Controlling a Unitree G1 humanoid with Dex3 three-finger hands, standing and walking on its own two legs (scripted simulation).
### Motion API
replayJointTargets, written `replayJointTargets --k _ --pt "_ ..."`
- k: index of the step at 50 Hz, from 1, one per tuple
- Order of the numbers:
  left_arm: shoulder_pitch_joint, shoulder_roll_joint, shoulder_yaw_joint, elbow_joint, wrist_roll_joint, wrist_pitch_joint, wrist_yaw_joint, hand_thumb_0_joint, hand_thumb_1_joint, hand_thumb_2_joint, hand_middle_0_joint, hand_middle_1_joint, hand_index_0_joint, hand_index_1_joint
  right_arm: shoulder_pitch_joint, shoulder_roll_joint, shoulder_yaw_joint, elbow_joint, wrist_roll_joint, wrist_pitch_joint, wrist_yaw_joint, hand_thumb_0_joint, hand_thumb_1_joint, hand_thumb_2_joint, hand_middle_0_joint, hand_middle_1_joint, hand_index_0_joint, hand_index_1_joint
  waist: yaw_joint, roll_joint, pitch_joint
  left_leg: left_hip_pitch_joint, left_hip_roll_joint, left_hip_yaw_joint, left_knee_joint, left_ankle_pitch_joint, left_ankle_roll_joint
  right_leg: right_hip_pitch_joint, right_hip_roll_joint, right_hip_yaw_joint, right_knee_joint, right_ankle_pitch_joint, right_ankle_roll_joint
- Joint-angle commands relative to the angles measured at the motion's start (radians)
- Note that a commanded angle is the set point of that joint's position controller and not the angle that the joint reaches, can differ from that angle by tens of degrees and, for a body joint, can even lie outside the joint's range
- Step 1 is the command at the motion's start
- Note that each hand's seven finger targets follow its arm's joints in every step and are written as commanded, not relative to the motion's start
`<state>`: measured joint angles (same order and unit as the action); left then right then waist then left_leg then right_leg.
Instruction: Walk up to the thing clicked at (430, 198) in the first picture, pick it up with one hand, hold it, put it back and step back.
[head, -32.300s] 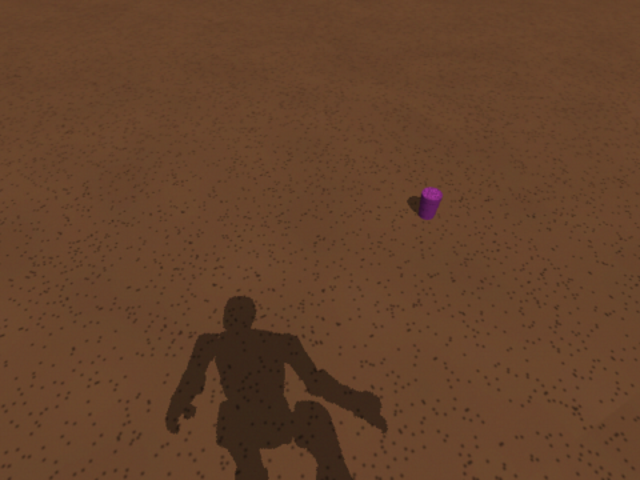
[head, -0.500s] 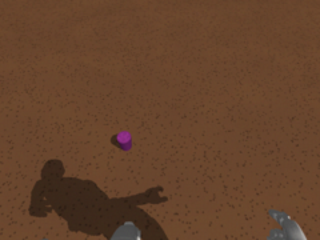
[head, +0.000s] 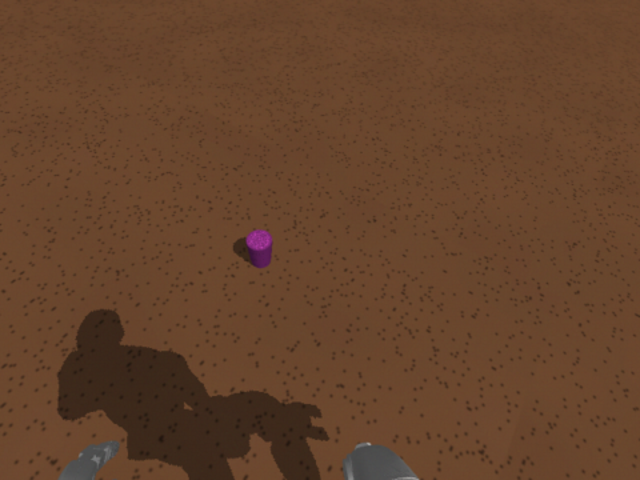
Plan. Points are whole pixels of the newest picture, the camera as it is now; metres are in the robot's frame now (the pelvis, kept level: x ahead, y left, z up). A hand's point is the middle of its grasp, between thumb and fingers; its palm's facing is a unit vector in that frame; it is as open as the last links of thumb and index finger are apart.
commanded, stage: step back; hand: left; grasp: from the side
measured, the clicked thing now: (260, 250) +0.92 +0.17 -0.70
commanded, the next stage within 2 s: stand in 1.38 s
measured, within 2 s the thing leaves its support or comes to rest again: neither
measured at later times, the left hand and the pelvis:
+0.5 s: hand out of the picture -0.06 +0.25 -0.14, palm faces +0.01 -0.90 -0.43, open 7.4 cm; pelvis -0.13 -0.03 -0.01, yaw +0 degrees
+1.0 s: hand out of the picture -0.04 +0.22 -0.14, palm faces +0.06 -0.93 -0.37, open 7.4 cm; pelvis -0.10 -0.04 +0.00, yaw +2 degrees
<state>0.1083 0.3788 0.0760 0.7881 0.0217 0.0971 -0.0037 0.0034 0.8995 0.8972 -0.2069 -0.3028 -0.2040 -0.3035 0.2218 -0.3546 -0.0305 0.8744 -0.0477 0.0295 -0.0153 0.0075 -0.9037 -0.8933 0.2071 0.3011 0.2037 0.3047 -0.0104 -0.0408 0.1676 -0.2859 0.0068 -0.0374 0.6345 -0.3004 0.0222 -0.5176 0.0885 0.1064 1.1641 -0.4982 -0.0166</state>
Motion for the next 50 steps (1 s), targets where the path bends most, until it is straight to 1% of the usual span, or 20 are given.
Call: replayJointTargets --k 1,6,9,11,13,16,21,24,25,26,27,28,31,35,38,40,41,42,45,50 --pt "0.066 0.198 0.072 -0.054 -0.004 -0.025 0.008 0.0 0.9 0.9 -0.2 -0.3 -0.2 -0.3 -0.086 -0.271 -0.078 -0.106 0.006 -0.038 -0.027 0.0 -0.9 -0.9 0.2 0.3 0.2 0.3 0.046 0.135 -0.15 0.017 0.204 -0.162 -0.195 0.409 0.175 0.03 0.015 0.056 0.102 0.02 0.021" --pt "0.066 0.169 0.037 -0.048 -0.001 -0.074 0.014 0.0 0.9 0.9 -0.2 -0.3 -0.2 -0.3 -0.04 -0.279 -0.088 -0.102 0.007 -0.02 -0.019 0.0 -0.9 -0.9 0.2 0.3 0.2 0.3 -0.007 0.261 -0.258 0.241 0.22 -0.134 -0.099 0.371 0.203 0.099 -0.089 -0.043 -0.435 -0.012 0.04" --pt "0.184 0.16 0.039 0.05 0.004 -0.099 0.018 0.0 0.9 0.9 -0.2 -0.3 -0.2 -0.3 -0.088 -0.299 -0.087 -0.103 0.017 0.006 -0.007 0.0 -0.9 -0.9 0.2 0.3 0.2 0.3 0.037 0.253 -0.293 0.113 0.186 -0.089 0.006 0.261 0.152 0.331 -0.056 -0.133 -0.809 0.212 0.015" --pt "0.182 0.274 0.071 0.064 0.032 -0.112 0.021 0.0 0.9 0.9 -0.2 -0.3 -0.2 -0.3 -0.087 -0.21 -0.061 -0.126 0.027 0.007 -0.002 0.0 -0.9 -0.9 0.2 0.3 0.2 0.3 0.035 -0.021 -0.256 -0.232 0.031 -0.038 0.191 -0.052 0.048 0.459 -0.212 0.206 -0.792 0.18 -0.058" --pt "0.009 0.414 0.092 0.003 0.033 -0.105 0.022 0.0 0.9 0.9 -0.2 -0.3 -0.2 -0.3 -0.13 -0.255 -0.087 -0.116 0.024 0.008 -0.02 0.0 -0.9 -0.9 0.2 0.3 0.2 0.3 0.057 -0.223 -0.125 -0.128 -0.001 -0.131 0.399 -0.278 -0.027 -0.011 -0.506 0.52 -0.908 -0.1 -0.258" --pt "-0.041 0.265 0.056 0.006 0.024 -0.12 0.028 0.0 0.9 0.9 -0.2 -0.3 -0.2 -0.3 -0.106 -0.25 -0.079 -0.057 0.039 -0.003 -0.001 0.0 -0.9 -0.9 0.2 0.3 0.2 0.3 0.005 -0.053 -0.055 -0.175 -0.063 -0.106 0.43 -0.146 -0.019 0.103 -0.322 0.168 -0.783 0.164 -0.164" --pt "0.089 0.29 0.073 0.051 0.035 -0.133 0.021 0.0 0.9 0.9 -0.2 -0.3 -0.2 -0.3 -0.112 -0.211 -0.06 -0.048 0.019 -0.036 0.015 0.0 -0.9 -0.9 0.2 0.3 0.2 0.3 0.079 -0.159 -0.11 -0.211 -0.024 -0.029 0.122 -0.205 -0.043 0.335 -0.309 0.183 -0.767 0.006 -0.162" --pt "0.041 0.274 0.06 0.042 0.018 -0.114 0.01 0.0 0.9 0.9 -0.2 -0.3 -0.2 -0.3 -0.011 -0.196 -0.071 0.01 0.013 -0.059 0.019 0.0 -0.9 -0.9 0.2 0.3 0.2 0.3 0.022 -0.141 -0.159 0.044 -0.046 0.05 -0.259 -0.115 -0.025 0.281 -0.3 0.107 -0.669 0.091 -0.139" --pt "0.067 0.221 0.036 0.04 0.018 -0.109 0.01 0.0 0.9 0.9 -0.2 -0.3 -0.2 -0.3 0.027 -0.219 -0.088 0.032 0.005 -0.068 0.013 0.0 -0.9 -0.9 0.2 0.3 0.2 0.3 0.009 -0.054 -0.198 0.196 -0.022 -0.045 -0.323 -0.038 -0.009 0.209 -0.264 0.06 -0.522 0.196 -0.093" --pt "0.107 0.149 0.019 0.045 0.006 -0.108 0.009 0.0 0.9 0.9 -0.2 -0.3 -0.2 -0.3 0.032 -0.263 -0.102 0.034 -0.006 -0.077 0.008 0.0 -0.9 -0.9 0.2 0.3 0.2 0.3 0.025 0.128 -0.22 0.307 0.137 -0.322 -0.374 -0.097 0.044 0.051 -0.164 -0.027 -0.328 0.137 -0.038" --pt "0.051 0.158 0.017 0.04 -0.006 -0.111 0.013 0.0 0.9 0.9 -0.2 -0.3 -0.2 -0.3 0.008 -0.357 -0.112 0.016 -0.003 -0.077 0.009 0.0 -0.9 -0.9 0.2 0.3 0.2 0.3 0.006 0.213 -0.165 0.262 0.3 -0.566 -0.398 -0.269 0.158 -0.116 -0.087 -0.139 -0.283 -0.041 -0.004" --pt "-0.024 0.247 0.041 0.046 0.008 -0.118 0.019 0.0 0.9 0.9 -0.2 -0.3 -0.2 -0.3 0.014 -0.403 -0.125 0.021 0.008 -0.074 0.014 0.0 -0.9 -0.9 0.2 0.3 0.2 0.3 -0.028 0.184 -0.098 0.079 0.355 -0.621 -0.414 -0.355 0.247 -0.034 -0.148 -0.04 -0.245 -0.096 -0.008" --pt "0.055 0.22 0.035 0.082 -0.005 -0.128 -0.002 0.0 0.9 0.9 -0.2 -0.3 -0.2 -0.3 -0.072 -0.274 -0.088 0.005 0.004 -0.076 0.016 0.0 -0.9 -0.9 0.2 0.3 0.2 0.3 0.031 0.168 -0.057 0.068 0.205 -0.316 -0.361 -0.217 0.159 0.03 -0.151 -0.068 -0.341 0.006 -0.014" --pt "0.053 0.188 0.038 0.107 -0.002 -0.135 -0.008 0.0 0.9 0.9 -0.2 -0.3 -0.2 -0.3 -0.042 -0.273 -0.087 0.022 0.01 -0.068 0.021 0.0 -0.9 -0.9 0.2 0.3 0.2 0.3 0.009 0.208 -0.107 -0.017 0.156 -0.225 -0.308 -0.121 0.12 0.241 -0.091 -0.153 -0.54 0.112 -0.001" --pt "0.149 0.19 0.044 0.157 0.009 -0.149 0.01 0.0 0.9 0.9 -0.2 -0.3 -0.2 -0.3 -0.071 -0.202 -0.062 0.007 0.029 -0.044 0.021 0.0 -0.9 -0.9 0.2 0.3 0.2 0.3 0.074 0.131 -0.169 -0.136 0.094 -0.128 -0.108 -0.128 0.063 0.493 -0.081 -0.132 -0.739 0.223 -0.013" --pt "0.176 0.321 0.076 0.154 0.028 -0.158 0.023 0.0 0.9 0.9 -0.2 -0.3 -0.2 -0.3 -0.063 -0.127 -0.038 -0.016 0.031 -0.043 0.009 0.0 -0.9 -0.9 0.2 0.3 0.2 0.3 0.1 -0.136 -0.172 -0.35 -0.091 -0.061 0.223 -0.278 0.002 0.527 -0.417 0.395 -0.95 -0.141 -0.131" --pt "0.082 0.347 0.082 0.123 0.028 -0.156 0.019 0.0 0.9 0.9 -0.2 -0.3 -0.2 -0.3 -0.043 -0.212 -0.063 0.011 0.018 -0.038 0.0 0.0 -0.9 -0.9 0.2 0.3 0.2 0.3 0.075 -0.064 -0.107 -0.275 -0.013 -0.093 0.321 -0.288 -0.009 0.331 -0.522 0.474 -0.988 -0.308 -0.215" --pt "0.03 0.336 0.08 0.103 0.025 -0.156 0.015 0.0 0.9 0.9 -0.2 -0.3 -0.2 -0.3 -0.003 -0.25 -0.077 0.031 0.019 -0.043 0.002 0.0 -0.9 -0.9 0.2 0.3 0.2 0.3 0.047 -0.054 -0.05 -0.234 0.018 -0.09 0.338 -0.272 -0.01 0.245 -0.52 0.457 -0.981 -0.3 -0.247" --pt "0.013 0.252 0.055 0.105 0.016 -0.169 0.016 0.0 0.9 0.9 -0.2 -0.3 -0.2 -0.3 0.015 -0.208 -0.063 0.066 0.026 -0.052 0.013 0.0 -0.9 -0.9 0.2 0.3 0.2 0.3 0.032 -0.039 -0.079 -0.197 0.023 -0.106 0.246 -0.16 -0.009 0.304 -0.378 0.19 -0.901 0.056 -0.169" --pt "-0.013 0.246 0.038 0.115 0.002 -0.159 0.011 0.0 0.9 0.9 -0.2 -0.3 -0.2 -0.3 0.013 -0.169 -0.052 0.08 0.021 -0.061 0.015 0.0 -0.9 -0.9 0.2 0.3 0.2 0.3 0.021 -0.128 -0.152 -0.015 0.007 0.045 -0.028 -0.049 -0.027 0.298 -0.32 -0.001 -0.743 0.506 -0.131"
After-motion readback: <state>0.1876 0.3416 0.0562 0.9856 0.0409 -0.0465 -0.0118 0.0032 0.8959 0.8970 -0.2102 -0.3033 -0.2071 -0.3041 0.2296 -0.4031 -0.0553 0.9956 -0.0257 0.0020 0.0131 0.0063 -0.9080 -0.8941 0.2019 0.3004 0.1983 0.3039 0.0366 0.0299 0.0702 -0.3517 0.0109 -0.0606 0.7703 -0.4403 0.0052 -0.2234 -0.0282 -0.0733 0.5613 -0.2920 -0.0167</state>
